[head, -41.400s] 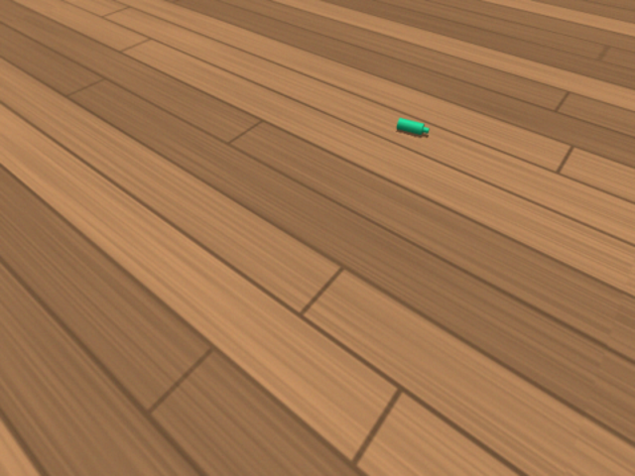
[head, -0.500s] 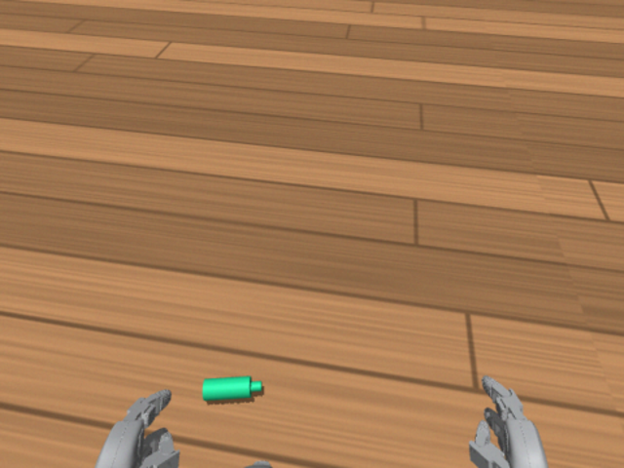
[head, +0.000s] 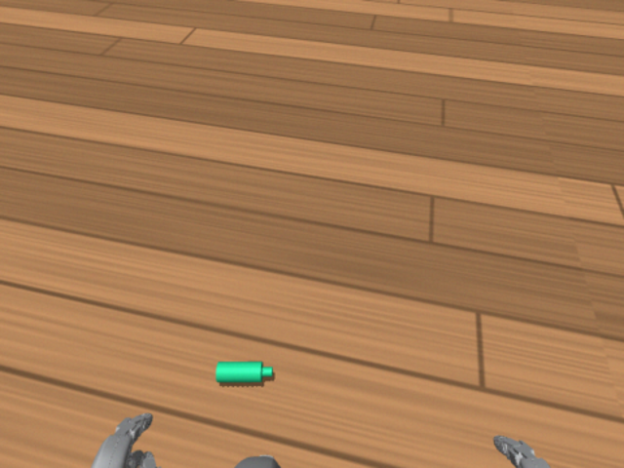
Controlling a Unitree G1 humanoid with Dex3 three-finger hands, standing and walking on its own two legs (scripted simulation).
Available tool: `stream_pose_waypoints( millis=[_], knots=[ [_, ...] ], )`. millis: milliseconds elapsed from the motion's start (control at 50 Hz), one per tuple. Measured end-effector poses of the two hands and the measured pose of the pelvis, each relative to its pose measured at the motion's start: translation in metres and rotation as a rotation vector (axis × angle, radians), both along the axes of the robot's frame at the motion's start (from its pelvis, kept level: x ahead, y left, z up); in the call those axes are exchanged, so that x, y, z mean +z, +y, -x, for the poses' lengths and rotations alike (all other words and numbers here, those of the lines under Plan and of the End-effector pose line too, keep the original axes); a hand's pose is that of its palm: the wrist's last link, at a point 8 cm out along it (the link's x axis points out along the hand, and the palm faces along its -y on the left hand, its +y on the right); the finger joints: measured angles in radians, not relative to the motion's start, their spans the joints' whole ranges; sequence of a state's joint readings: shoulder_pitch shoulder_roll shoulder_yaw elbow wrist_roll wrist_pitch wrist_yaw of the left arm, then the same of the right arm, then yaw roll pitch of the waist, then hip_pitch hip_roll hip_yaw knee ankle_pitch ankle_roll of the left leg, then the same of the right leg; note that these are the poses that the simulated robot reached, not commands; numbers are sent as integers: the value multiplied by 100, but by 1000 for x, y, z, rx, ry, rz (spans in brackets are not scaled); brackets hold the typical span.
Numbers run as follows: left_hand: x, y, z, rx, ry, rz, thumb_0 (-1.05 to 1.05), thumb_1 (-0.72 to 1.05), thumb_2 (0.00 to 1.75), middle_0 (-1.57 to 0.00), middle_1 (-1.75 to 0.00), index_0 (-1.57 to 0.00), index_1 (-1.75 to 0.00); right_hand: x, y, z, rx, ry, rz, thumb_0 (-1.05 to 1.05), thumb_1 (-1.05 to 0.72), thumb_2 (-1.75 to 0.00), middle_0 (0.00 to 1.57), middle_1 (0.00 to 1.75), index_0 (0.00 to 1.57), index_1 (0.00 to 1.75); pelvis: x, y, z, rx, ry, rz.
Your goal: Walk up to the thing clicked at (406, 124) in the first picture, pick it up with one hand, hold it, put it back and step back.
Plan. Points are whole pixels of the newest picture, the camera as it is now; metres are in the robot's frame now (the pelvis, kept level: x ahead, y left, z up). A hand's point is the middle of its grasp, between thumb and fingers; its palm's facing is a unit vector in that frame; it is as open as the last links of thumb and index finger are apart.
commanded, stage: stand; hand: left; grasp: from above
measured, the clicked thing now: (245, 371) +0.47 +0.24 -0.71
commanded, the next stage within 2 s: none
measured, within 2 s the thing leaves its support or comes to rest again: neither
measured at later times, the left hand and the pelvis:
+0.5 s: hand out of the picture +0.03 +0.25 -0.13, palm faces +0.03 -0.95 -0.32, open 7.4 cm; pelvis -0.01 +0.02 +0.04, yaw +0 degrees
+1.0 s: hand out of the picture +0.02 +0.23 -0.13, palm faces +0.01 -0.95 -0.33, open 7.3 cm; pelvis -0.01 +0.00 +0.04, yaw +0 degrees
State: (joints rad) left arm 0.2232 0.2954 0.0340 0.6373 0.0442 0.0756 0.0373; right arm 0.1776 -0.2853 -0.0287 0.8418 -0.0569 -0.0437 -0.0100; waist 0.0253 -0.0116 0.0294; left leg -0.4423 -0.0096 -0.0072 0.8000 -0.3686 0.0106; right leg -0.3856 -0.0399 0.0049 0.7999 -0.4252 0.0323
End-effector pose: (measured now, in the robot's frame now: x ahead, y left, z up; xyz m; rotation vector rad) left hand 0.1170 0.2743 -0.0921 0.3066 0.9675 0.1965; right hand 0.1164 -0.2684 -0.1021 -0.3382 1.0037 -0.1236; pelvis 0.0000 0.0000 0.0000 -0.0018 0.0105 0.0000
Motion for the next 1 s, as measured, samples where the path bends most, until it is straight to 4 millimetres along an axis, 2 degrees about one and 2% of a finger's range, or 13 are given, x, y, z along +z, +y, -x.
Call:
stream_pose_waypoints(
  millis=[80, 200, 360, 540, 820, 1000],
  knots=[
    [-6, 10, 27, 41, 92, 1, 0, 91, 90, -20, -30, -20, -30, 3, -3, 18, -43, 57, 7, 1, -90, -90, 21, 30, 21, 30, 9, 4, -1, -2, -27, 5],
    [-9, 14, 62, 82, 202, 26, 0, 91, 90, -20, -30, -20, -30, 8, 3, 40, -83, 137, 1, 1, -91, -90, 21, 30, 20, 30, 22, 9, -1, 0, -57, 10],
    [-7, 15, 88, 105, 281, 43, 0, 91, 90, -20, -30, -20, -30, 11, 12, 57, -112, 187, -20, 1, -91, -90, 21, 30, 21, 30, 32, 14, 3, -1, -86, 6],
    [-1, 19, 96, 104, 291, 29, 0, 91, 90, -20, -30, -20, -30, 11, 11, 67, -126, 196, -29, 1, -90, -90, 21, 30, 21, 30, 36, 15, 11, -1, -102, 3],
    [4, 15, 109, 103, 333, 10, 0, 91, 90, -20, -30, -20, -30, 9, -8, 80, -142, 233, -31, 1, -91, -90, 21, 30, 21, 30, 38, 4, 15, -1, -88, 4],
    [3, 4, 97, 97, 334, 23, 0, 91, 90, -20, -30, -20, -30, 9, -14, 82, -145, 258, -30, 1, -91, -90, 20, 30, 20, 30, 39, -2, 8, -5, -86, 4]
  ],
)
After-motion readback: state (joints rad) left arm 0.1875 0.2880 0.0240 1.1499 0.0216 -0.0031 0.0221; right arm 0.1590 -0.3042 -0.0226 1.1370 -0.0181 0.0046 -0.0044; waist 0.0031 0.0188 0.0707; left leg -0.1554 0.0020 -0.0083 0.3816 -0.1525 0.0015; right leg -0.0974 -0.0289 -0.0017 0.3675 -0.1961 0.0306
